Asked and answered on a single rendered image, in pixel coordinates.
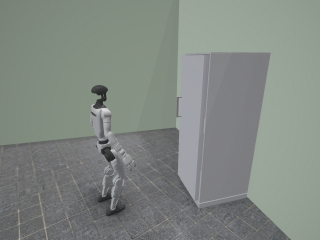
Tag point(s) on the robot right hand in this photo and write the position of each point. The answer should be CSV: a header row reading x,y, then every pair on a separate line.
x,y
127,159

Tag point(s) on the robot right forearm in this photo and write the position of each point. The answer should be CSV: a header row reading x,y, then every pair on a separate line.
x,y
113,141

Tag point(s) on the robot left upper arm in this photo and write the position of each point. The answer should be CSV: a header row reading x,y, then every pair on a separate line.
x,y
91,120

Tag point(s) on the robot right thigh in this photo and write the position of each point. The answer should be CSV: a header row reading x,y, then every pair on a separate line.
x,y
116,162

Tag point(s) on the right robot foot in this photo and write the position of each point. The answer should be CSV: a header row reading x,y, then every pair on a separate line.
x,y
117,209

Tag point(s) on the fridge door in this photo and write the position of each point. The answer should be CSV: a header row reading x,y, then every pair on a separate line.
x,y
193,90

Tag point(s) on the robot right upper arm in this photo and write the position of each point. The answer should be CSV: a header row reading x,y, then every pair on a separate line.
x,y
106,117

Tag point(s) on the handle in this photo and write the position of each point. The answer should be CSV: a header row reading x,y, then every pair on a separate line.
x,y
177,107

